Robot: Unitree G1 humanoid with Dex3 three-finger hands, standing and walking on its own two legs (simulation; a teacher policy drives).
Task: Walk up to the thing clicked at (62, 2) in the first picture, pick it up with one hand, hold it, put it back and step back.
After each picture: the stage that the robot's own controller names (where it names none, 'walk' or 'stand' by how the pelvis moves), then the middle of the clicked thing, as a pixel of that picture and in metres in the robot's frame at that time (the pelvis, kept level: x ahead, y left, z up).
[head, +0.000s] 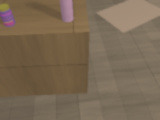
stand; (66, 0) +0.88 +0.13 +0.06
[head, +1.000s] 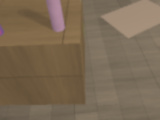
walk; (54, 8) +0.77 +0.21 +0.08
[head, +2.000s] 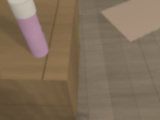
stand; (31, 29) +0.51 +0.22 +0.09
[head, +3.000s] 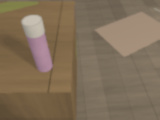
stand; (39, 46) +0.50 +0.21 +0.05
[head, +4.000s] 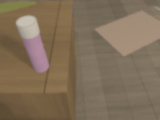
stand; (35, 47) +0.50 +0.23 +0.05
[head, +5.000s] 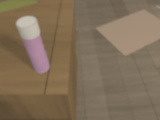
stand; (35, 48) +0.49 +0.22 +0.05
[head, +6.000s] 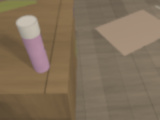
stand; (35, 47) +0.49 +0.22 +0.05
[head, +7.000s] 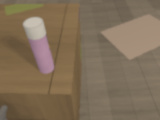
rise first; (41, 48) +0.50 +0.22 +0.05
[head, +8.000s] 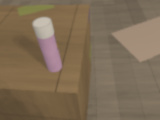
go down; (49, 47) +0.51 +0.21 +0.06
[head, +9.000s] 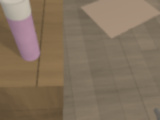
go down; (23, 30) +0.49 +0.19 +0.08
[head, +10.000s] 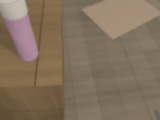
approach; (21, 30) +0.49 +0.20 +0.09
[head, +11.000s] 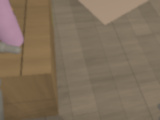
close in; (0, 12) +0.51 +0.22 +0.13
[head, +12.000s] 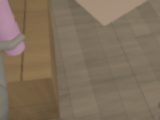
lift; (1, 19) +0.50 +0.21 +0.13
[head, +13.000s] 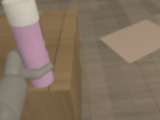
lift; (32, 46) +0.34 +0.16 +0.23
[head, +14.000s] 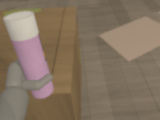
hold; (32, 59) +0.33 +0.17 +0.18
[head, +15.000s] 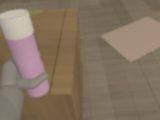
hold; (28, 57) +0.33 +0.18 +0.19
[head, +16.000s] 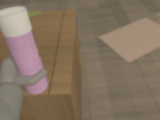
hold; (26, 55) +0.34 +0.18 +0.20
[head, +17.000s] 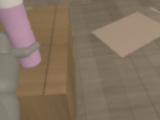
crouch; (19, 28) +0.42 +0.20 +0.22
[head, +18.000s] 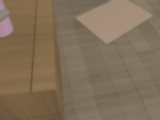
lower; out of the picture +0.51 +0.24 +0.25
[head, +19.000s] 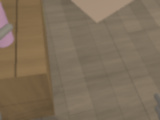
lower; out of the picture +0.53 +0.22 +0.14
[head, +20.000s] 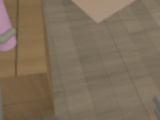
lower; out of the picture +0.52 +0.22 +0.13
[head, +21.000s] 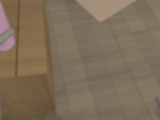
lower; out of the picture +0.51 +0.22 +0.13
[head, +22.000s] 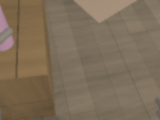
lower; out of the picture +0.51 +0.23 +0.13
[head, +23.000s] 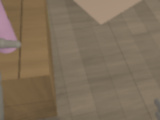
open; out of the picture +0.50 +0.22 +0.13
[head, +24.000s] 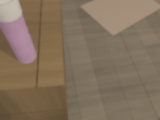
sink last; (17, 32) +0.47 +0.21 +0.11
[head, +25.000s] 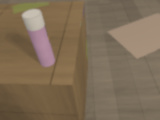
stand; (40, 40) +0.52 +0.24 +0.09
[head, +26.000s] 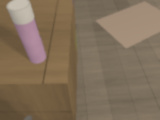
stand; (29, 35) +0.50 +0.22 +0.10
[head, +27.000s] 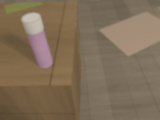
stand; (39, 43) +0.53 +0.22 +0.06
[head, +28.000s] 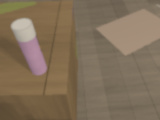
stand; (31, 50) +0.48 +0.24 +0.05
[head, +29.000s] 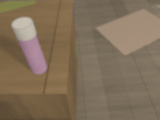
stand; (32, 49) +0.49 +0.24 +0.05
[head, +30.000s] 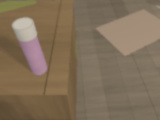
stand; (32, 49) +0.48 +0.23 +0.05
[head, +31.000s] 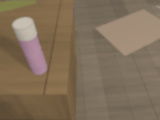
stand; (32, 49) +0.48 +0.23 +0.05
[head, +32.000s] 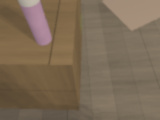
walk; (36, 17) +0.56 +0.21 +0.07
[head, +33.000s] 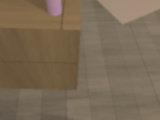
walk; out of the picture +0.76 +0.16 +0.08
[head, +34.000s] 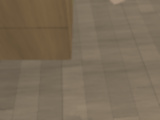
walk; out of the picture +1.05 +0.30 +0.08
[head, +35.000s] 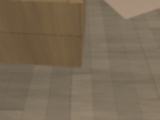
stand; out of the picture +1.11 +0.18 +0.07
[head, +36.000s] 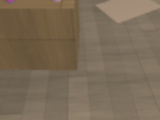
stand; out of the picture +1.16 +0.22 +0.05
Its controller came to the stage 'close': yes
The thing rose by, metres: 0.21
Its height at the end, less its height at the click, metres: +0.00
